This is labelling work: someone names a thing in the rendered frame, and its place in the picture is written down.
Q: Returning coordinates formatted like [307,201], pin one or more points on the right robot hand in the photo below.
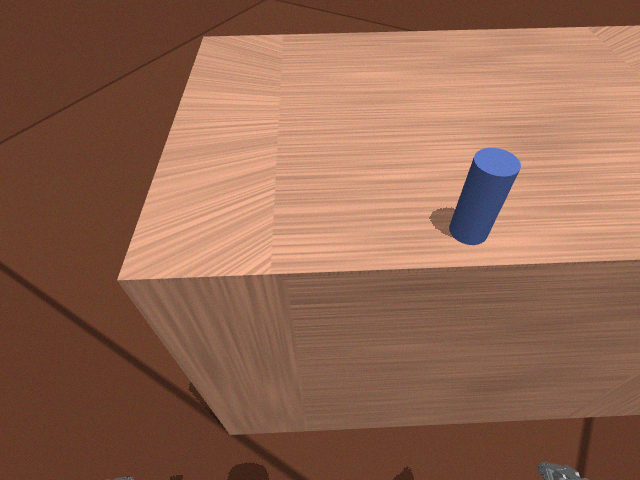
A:
[550,471]

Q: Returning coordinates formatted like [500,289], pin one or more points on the can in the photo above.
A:
[489,180]

